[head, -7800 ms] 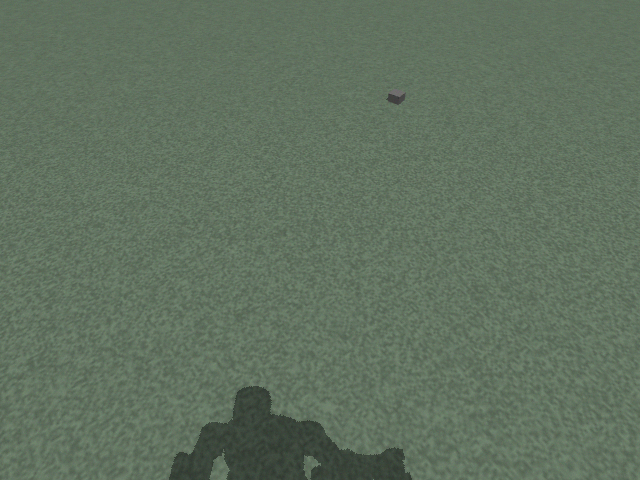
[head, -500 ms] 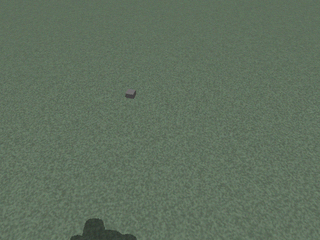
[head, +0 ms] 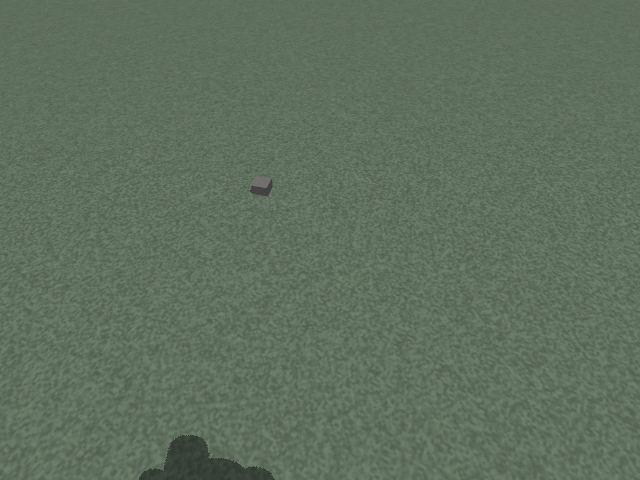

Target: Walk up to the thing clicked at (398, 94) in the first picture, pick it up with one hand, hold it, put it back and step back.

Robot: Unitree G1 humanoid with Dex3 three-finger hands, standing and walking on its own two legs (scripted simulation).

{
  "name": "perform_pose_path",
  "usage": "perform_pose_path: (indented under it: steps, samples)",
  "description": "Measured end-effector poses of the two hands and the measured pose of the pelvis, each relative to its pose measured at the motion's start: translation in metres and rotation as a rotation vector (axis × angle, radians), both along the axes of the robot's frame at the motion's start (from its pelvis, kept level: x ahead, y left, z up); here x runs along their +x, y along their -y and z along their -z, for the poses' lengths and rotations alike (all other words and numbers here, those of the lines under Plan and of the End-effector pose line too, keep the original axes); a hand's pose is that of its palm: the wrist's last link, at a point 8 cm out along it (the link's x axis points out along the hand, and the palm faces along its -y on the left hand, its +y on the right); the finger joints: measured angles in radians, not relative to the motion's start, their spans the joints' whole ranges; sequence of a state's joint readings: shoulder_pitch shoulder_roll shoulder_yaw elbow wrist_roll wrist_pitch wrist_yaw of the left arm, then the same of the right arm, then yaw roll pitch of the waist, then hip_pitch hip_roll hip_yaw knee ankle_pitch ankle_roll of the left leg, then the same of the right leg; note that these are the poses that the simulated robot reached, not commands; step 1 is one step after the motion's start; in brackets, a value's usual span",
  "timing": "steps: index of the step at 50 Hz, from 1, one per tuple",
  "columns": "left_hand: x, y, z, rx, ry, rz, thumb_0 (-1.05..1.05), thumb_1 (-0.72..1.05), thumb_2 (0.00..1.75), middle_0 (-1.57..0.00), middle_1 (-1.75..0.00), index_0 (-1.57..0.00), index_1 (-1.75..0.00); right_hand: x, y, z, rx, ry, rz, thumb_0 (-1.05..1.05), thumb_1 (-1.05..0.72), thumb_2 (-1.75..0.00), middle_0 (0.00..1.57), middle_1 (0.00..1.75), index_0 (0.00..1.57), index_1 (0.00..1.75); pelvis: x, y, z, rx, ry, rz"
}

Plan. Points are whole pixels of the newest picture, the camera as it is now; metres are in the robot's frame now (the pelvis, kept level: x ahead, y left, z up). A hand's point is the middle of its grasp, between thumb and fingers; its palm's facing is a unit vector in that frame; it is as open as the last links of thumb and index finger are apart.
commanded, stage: stand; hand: left
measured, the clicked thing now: (262, 186) +1.53 +0.27 -0.76
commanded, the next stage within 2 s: walk up in 0.32 s
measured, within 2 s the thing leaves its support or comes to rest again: neither
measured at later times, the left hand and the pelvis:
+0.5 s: hand out of the picture +0.10 +0.27 -0.15, palm faces -0.06 -0.93 -0.37, open 7.4 cm; pelvis +0.02 -0.01 -0.01, yaw -2 degrees
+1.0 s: hand (158, 471) +0.20 +0.26 -0.18, palm faces +0.07 -0.93 -0.37, open 7.4 cm; pelvis +0.22 -0.03 -0.03, yaw +4 degrees
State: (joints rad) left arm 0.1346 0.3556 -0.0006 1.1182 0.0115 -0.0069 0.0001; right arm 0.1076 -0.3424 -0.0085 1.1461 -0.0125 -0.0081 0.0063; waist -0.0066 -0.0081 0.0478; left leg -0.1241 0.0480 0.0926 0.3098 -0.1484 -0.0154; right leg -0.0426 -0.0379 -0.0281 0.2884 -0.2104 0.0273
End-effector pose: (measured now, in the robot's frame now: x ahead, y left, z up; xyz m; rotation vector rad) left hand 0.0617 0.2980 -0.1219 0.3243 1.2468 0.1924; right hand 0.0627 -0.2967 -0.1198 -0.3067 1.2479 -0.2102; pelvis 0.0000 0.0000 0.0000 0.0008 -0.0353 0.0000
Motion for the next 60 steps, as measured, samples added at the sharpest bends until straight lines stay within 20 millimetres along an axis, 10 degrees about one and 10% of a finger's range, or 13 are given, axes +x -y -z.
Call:
perform_pose_path:
  steps: [19,30,38,45,52,60]
  samples:
    - [0.009,-0.004,-0.001,-0.011,0.028,0.004,0.01,0.90,0.90,-0.21,-0.30,-0.20,-0.30,0.009,0.003,-0.001,0.014,0.036,0.004,0.01,-0.90,-0.90,0.20,0.30,0.21,0.30,0.009,0.000,0.003,0.006,-0.005,0.002]
    - [0.056,-0.002,-0.020,0.086,0.106,0.045,0.01,0.91,0.90,-0.20,-0.30,-0.20,-0.30,0.012,0.074,0.014,-0.021,0.020,0.059,0.01,-0.90,-0.90,0.20,0.30,0.21,0.30,0.047,0.038,0.020,0.015,0.013,0.023]
    - [0.047,0.010,-0.032,0.107,0.040,-0.064,0.01,0.90,0.90,-0.21,-0.30,-0.20,-0.30,0.103,0.083,0.002,0.001,0.056,-0.027,0.01,-0.90,-0.90,0.20,0.30,0.20,0.30,0.104,0.050,0.007,-0.018,0.015,-0.004]
    - [0.083,0.012,-0.011,0.067,-0.004,-0.109,0.01,0.90,0.90,-0.21,-0.30,-0.20,-0.30,0.203,0.062,0.001,0.010,0.062,-0.135,0.01,-0.90,-0.90,0.20,0.30,0.20,0.30,0.166,0.044,0.015,-0.045,0.008,-0.049]
    - [0.158,-0.001,0.026,0.011,-0.043,-0.132,0.01,0.90,0.90,-0.21,-0.30,-0.20,-0.30,0.323,0.021,0.000,-0.009,0.179,-0.205,0.01,-0.90,-0.90,0.20,0.30,0.21,0.30,0.242,0.019,0.033,-0.010,0.007,-0.066]
    - [0.291,-0.003,0.003,-0.025,0.099,-0.032,0.01,0.91,0.90,-0.21,-0.30,-0.20,-0.30,0.371,0.011,-0.025,-0.012,0.222,-0.147,0.00,-0.90,-0.90,0.20,0.30,0.21,0.30,0.319,0.012,0.011,0.001,0.013,-0.054]
